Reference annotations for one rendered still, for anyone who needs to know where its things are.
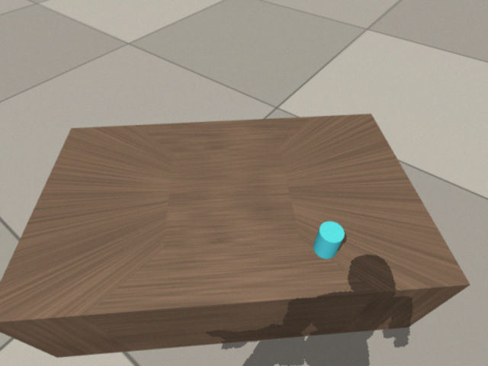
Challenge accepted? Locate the can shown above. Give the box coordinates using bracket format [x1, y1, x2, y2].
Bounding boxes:
[313, 221, 345, 259]

